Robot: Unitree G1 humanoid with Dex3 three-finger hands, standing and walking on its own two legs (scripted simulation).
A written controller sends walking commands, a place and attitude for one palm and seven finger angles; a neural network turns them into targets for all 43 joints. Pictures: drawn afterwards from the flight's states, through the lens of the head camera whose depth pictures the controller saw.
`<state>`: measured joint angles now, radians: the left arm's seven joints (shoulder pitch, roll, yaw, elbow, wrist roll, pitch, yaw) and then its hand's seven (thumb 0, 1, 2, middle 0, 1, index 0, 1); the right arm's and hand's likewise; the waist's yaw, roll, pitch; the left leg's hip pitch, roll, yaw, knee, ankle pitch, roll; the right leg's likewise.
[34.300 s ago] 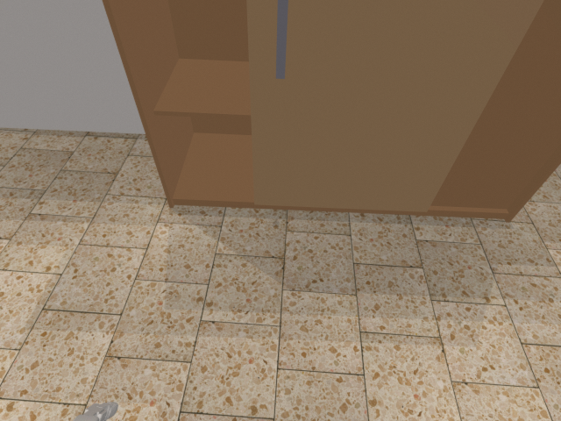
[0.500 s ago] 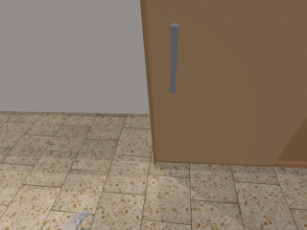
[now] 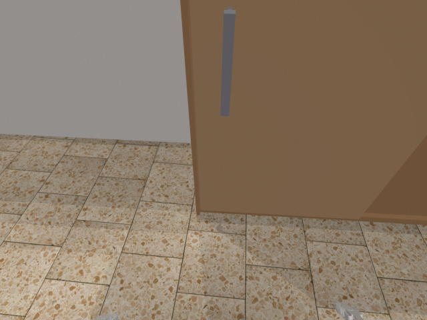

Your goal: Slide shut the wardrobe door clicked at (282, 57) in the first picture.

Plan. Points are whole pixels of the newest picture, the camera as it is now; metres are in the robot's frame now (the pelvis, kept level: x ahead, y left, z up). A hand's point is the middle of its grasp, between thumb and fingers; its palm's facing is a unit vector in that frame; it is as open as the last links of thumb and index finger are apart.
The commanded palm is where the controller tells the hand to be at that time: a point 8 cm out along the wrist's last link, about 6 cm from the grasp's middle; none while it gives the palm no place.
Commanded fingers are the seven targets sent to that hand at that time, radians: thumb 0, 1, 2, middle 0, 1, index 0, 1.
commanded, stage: let the arm hang, fingers relaxed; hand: right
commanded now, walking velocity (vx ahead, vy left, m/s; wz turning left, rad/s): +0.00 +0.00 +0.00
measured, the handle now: (227, 66) +0.74 +0.04 +0.13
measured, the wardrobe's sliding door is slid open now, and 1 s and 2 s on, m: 0.00 0.00 0.00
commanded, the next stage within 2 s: look to check the result in 0.88 s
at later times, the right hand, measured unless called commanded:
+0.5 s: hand out of the picture +0.03 -0.21 -0.14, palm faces -0.01 +0.98 -0.20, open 7.4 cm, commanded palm none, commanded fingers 0.00 -0.90 -0.90 0.20 0.30 0.20 0.30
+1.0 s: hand out of the picture +0.07 -0.22 -0.14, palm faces -0.03 +0.98 -0.19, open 7.4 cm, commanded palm none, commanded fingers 0.00 -0.90 -0.90 0.20 0.30 0.20 0.30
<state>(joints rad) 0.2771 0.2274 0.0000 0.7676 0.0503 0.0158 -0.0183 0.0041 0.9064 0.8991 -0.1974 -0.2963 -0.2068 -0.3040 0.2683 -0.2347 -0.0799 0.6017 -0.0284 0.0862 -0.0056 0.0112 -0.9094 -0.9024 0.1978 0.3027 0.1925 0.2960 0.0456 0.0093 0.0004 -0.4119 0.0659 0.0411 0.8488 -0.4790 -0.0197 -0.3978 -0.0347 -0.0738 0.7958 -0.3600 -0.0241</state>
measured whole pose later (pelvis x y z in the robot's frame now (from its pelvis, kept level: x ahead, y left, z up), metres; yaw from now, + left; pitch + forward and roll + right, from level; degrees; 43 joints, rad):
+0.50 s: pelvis +0.03 -0.04 +0.04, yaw +1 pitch -1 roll +0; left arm 0.29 0.13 0.00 1.09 0.02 0.01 0.03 0.02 0.93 0.90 -0.20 -0.30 -0.21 -0.30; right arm 0.26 -0.17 0.00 1.12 -0.01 0.00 -0.03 0.01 -0.91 -0.90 0.20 0.30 0.20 0.30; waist 0.00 0.00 0.07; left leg -0.18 0.06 -0.01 0.41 -0.22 -0.06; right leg -0.18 0.03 -0.09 0.43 -0.25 -0.07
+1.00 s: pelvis +0.05 -0.04 +0.04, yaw +2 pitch -1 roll +0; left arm 0.26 0.14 0.01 1.11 0.01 0.00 0.03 0.00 0.92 0.90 -0.20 -0.30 -0.20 -0.30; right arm 0.21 -0.16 -0.01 1.13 -0.01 0.00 -0.03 0.01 -0.91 -0.90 0.20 0.30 0.20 0.30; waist 0.01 0.00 0.08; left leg -0.14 0.08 -0.03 0.39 -0.23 -0.07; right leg -0.12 0.05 -0.11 0.39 -0.25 -0.08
